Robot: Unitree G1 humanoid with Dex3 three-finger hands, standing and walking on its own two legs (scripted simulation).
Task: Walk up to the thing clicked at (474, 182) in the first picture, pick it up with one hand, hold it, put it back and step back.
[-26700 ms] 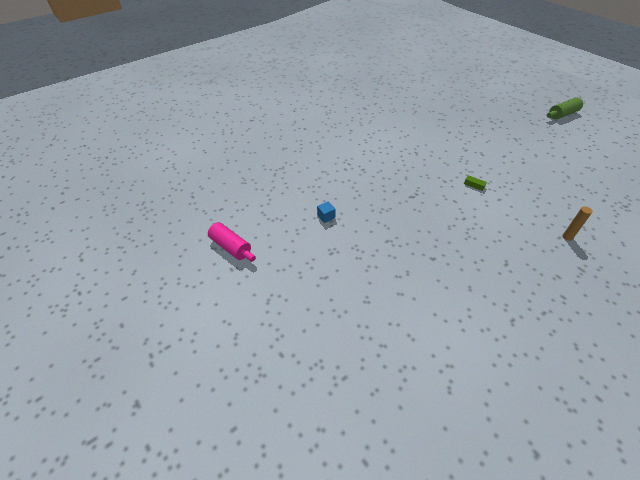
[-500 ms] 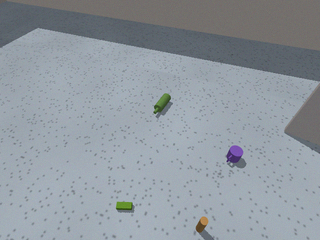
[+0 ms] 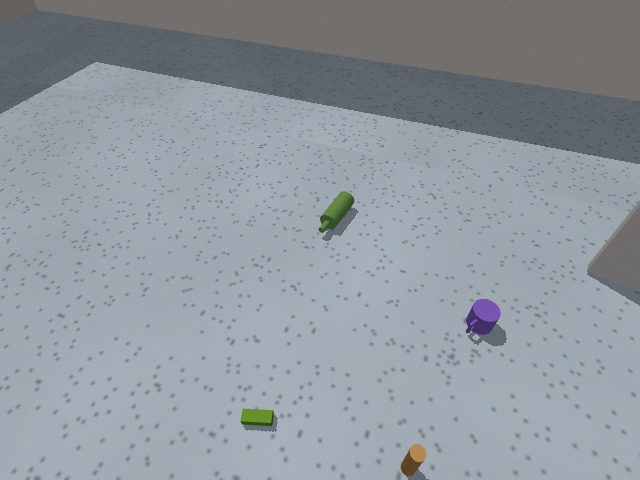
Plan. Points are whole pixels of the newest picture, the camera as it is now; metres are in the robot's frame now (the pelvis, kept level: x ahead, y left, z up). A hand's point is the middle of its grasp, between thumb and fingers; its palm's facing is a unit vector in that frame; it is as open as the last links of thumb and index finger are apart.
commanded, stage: walk up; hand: left
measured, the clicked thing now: (257, 417) +0.44 +0.24 -0.76
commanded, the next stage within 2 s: none
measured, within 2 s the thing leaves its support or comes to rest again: neither
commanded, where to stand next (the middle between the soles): +0.05 +0.01 m, yaw -2 degrees
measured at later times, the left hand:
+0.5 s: hand out of the picture +0.07 +0.28 -0.16, palm faces +0.02 -0.91 -0.42, open 7.4 cm
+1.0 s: hand out of the picture +0.02 +0.32 -0.19, palm faces -0.05 -0.94 -0.33, open 7.4 cm
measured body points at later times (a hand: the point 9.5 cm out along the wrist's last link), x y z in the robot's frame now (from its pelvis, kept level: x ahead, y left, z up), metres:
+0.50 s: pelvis -0.04 +0.00 -0.01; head +0.03 -0.01 +0.43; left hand +0.07 +0.32 -0.13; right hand +0.08 -0.31 -0.15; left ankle +0.03 +0.13 -0.75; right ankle -0.03 -0.14 -0.75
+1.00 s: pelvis -0.07 +0.03 -0.02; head -0.04 +0.08 +0.43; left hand +0.02 +0.37 -0.16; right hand -0.09 -0.32 -0.09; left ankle -0.09 +0.18 -0.75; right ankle +0.00 -0.16 -0.67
